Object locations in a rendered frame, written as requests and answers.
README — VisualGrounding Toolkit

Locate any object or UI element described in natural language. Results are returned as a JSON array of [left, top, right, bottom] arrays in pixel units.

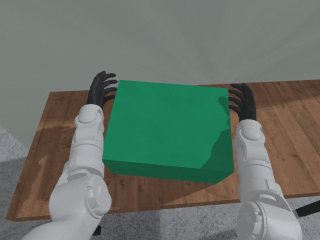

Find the right robot hand
[[228, 83, 257, 122]]

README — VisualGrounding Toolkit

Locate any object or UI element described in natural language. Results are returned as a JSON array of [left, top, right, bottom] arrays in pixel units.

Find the table
[[5, 79, 320, 236]]

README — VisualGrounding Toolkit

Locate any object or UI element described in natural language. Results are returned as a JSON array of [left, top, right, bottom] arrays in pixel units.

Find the right robot upper arm
[[235, 200, 302, 240]]

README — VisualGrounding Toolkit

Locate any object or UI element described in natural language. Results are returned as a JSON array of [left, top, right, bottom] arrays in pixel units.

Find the left robot forearm
[[49, 104, 105, 219]]

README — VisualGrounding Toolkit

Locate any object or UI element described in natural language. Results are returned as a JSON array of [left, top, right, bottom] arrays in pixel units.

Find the right robot forearm
[[233, 119, 303, 240]]

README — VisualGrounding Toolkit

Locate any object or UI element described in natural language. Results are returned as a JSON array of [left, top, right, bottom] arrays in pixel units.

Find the left robot upper arm
[[21, 174, 112, 240]]

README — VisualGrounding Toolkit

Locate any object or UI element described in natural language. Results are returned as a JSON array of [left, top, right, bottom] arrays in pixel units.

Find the carton
[[102, 80, 235, 184]]

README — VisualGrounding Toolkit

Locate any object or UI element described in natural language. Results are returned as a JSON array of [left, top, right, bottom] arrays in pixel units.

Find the left robot hand
[[86, 71, 118, 110]]

